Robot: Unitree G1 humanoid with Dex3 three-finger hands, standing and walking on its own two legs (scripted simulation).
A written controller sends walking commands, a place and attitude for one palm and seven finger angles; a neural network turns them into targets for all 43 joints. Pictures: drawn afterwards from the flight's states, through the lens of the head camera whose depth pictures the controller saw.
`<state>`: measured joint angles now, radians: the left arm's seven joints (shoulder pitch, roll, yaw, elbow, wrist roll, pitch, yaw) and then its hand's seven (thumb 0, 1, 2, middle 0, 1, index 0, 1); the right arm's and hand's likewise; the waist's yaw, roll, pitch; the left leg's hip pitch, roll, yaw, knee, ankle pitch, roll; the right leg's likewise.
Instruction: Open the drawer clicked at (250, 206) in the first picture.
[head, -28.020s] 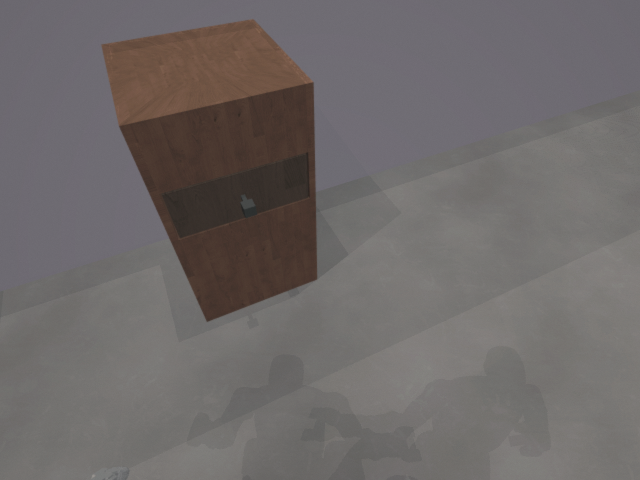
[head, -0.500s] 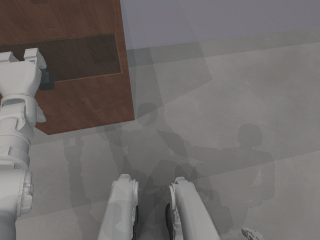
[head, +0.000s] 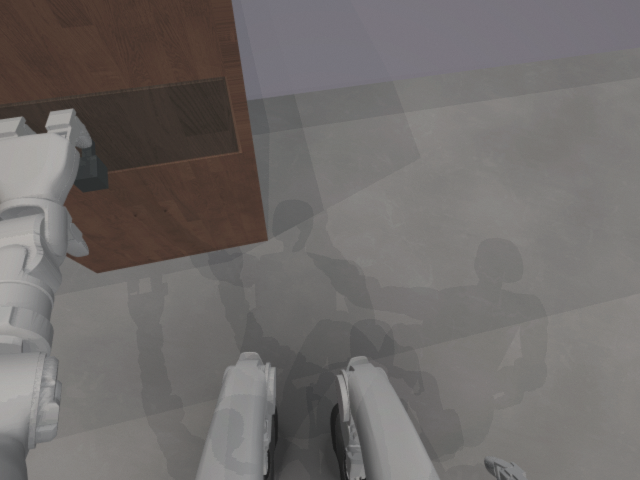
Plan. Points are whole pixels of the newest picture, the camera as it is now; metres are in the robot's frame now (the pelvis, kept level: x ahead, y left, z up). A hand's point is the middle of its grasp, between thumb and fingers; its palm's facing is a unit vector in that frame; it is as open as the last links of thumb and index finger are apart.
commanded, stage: lift the fingers back up to retry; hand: left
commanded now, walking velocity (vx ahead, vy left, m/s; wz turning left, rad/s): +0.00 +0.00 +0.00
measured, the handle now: (89, 162) +0.51 +0.31 -0.05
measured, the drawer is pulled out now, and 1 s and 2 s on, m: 0.00 0.00 0.00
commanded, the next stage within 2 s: re-aim the fingers above the handle in 0.50 s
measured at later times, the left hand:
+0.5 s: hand (42, 174) +0.46 +0.33 -0.01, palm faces -0.08 -0.06 -1.00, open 13.5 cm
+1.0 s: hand (33, 170) +0.46 +0.33 +0.01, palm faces -0.05 -0.04 -1.00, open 13.7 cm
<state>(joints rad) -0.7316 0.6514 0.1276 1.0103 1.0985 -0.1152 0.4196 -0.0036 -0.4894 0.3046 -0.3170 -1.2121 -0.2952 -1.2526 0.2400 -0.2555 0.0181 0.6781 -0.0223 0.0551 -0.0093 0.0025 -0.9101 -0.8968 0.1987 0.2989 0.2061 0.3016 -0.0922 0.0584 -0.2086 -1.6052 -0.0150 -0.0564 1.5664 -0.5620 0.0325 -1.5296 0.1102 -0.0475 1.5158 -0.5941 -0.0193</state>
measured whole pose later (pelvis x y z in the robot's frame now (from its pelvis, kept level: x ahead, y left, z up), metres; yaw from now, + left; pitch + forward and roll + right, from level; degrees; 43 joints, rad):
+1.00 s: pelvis +0.03 +0.02 +0.06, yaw +0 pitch +31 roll -6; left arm -0.65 0.57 0.12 1.05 1.13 -0.13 0.53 0.00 -0.49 0.30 -0.32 -1.20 -0.33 -1.21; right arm 0.26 -0.25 -0.02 0.71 -0.05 0.11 0.02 0.00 -0.91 -0.90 0.20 0.30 0.21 0.30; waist -0.09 0.06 -0.21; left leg -1.33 -0.02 -0.04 1.34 -0.54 0.06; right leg -1.24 0.10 -0.02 1.25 -0.55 0.00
